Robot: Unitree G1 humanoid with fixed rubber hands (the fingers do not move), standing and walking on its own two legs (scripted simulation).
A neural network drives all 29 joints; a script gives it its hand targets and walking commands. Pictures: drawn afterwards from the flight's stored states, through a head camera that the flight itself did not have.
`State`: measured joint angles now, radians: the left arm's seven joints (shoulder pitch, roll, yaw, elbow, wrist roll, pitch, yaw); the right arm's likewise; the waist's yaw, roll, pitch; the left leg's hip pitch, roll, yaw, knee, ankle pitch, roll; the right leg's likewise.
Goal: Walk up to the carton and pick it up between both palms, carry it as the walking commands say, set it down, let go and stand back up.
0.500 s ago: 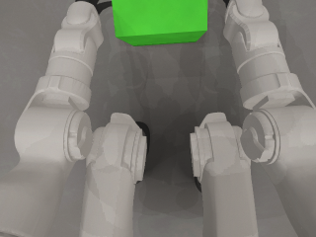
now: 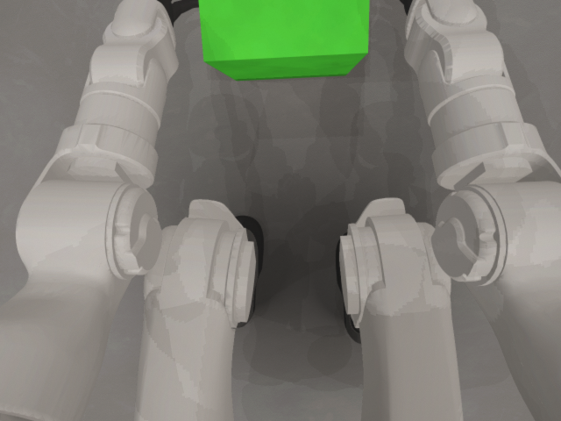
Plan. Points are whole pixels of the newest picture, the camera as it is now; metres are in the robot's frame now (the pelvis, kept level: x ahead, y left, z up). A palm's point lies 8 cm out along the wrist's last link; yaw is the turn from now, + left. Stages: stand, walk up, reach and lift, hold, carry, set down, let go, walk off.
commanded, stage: set down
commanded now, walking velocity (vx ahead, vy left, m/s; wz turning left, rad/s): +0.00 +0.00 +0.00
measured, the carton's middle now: out of the picture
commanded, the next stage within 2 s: none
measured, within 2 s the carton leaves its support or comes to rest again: neither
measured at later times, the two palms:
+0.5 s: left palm (153, 3) +0.54 +0.16 -0.17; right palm out of the picture +0.54 -0.13 -0.18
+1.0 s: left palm out of the picture +0.54 +0.17 -0.11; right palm out of the picture +0.55 -0.15 -0.12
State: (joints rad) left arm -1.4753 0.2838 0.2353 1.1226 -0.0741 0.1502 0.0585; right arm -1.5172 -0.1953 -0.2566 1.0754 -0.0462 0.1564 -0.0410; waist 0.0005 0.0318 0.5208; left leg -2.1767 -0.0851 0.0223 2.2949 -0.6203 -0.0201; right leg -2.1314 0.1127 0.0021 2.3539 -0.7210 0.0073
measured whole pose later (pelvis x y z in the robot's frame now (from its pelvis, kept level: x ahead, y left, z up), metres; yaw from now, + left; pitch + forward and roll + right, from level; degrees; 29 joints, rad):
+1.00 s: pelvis -0.02 +0.00 +0.03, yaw +0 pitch +29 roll +1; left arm -1.47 0.32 0.11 0.95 -0.23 0.16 0.15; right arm -1.52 -0.36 -0.07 0.99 0.18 0.18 -0.14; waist 0.04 0.03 0.52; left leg -2.12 -0.06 0.02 2.18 -0.56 -0.01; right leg -2.09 0.05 -0.02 2.23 -0.65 -0.03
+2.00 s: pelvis -0.01 +0.01 +0.27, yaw -1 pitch +26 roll +0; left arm -1.35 0.29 0.21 0.67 -0.12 0.37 0.17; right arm -1.39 -0.37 -0.17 0.76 0.12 0.35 -0.08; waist 0.03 0.02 0.52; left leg -1.41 -0.08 -0.05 1.33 -0.37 -0.01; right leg -1.38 0.07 0.03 1.36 -0.43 0.00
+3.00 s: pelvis +0.13 +0.00 +0.42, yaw +1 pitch +20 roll +0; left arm 0.01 0.14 0.08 0.49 0.03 0.01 -0.01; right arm -0.03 -0.17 -0.12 0.55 -0.02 0.00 0.04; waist 0.00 0.02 -0.05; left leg -0.61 -0.05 -0.08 0.50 -0.24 0.02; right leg -0.55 0.05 0.06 0.48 -0.28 -0.02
